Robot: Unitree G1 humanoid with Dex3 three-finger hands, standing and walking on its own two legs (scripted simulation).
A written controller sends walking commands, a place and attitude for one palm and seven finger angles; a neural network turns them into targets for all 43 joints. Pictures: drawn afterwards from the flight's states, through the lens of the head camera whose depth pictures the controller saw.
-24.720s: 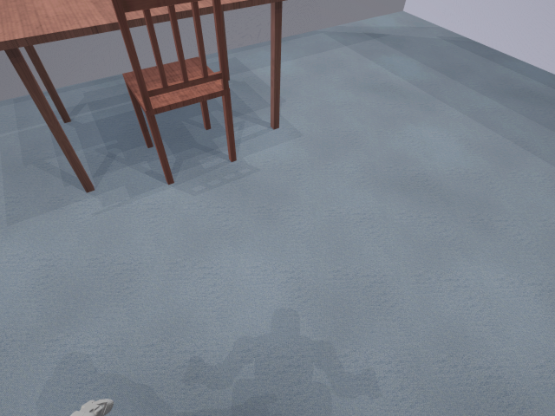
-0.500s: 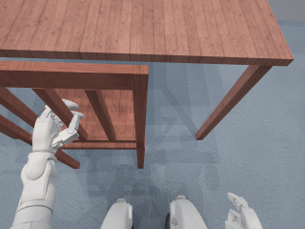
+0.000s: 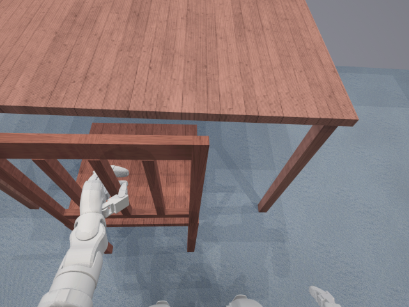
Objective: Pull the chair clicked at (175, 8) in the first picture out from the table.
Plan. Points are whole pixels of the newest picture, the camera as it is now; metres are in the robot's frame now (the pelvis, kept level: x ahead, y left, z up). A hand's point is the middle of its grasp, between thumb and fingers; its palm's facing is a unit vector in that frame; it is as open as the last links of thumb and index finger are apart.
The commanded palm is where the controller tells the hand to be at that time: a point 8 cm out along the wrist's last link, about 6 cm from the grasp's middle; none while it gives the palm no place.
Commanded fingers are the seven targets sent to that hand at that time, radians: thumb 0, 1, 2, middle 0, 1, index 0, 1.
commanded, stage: step backward, pulling the chair out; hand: left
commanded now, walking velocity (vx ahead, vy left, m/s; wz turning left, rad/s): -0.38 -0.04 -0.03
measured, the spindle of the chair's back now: (115, 189) +0.37 +0.20 -0.07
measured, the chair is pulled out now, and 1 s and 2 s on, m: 0.04 0.17 0.28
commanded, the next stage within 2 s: none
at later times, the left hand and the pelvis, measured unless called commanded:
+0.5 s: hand (138, 226) +0.28 +0.13 -0.05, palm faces +0.06 -0.98 -0.18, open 5.3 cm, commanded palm +0.26 +0.18 -0.04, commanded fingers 0.00 0.90 0.90 -0.50 -1.45 -0.50 -1.45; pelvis -0.04 -0.01 +0.02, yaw -1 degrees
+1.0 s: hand (144, 256) +0.22 +0.11 -0.05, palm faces +0.05 -0.98 -0.18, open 5.4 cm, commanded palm +0.21 +0.17 -0.04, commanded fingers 0.00 0.90 0.90 -0.50 -1.45 -0.50 -1.45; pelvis -0.09 -0.01 +0.02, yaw +0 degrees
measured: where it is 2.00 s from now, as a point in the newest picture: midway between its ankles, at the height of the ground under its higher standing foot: outside the picture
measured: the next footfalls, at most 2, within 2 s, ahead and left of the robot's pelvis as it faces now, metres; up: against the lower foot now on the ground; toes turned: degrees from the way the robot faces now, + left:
left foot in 1.44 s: -0.07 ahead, +0.11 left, +0.00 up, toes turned +0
right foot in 1.70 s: -0.16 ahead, -0.14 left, +0.00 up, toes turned -6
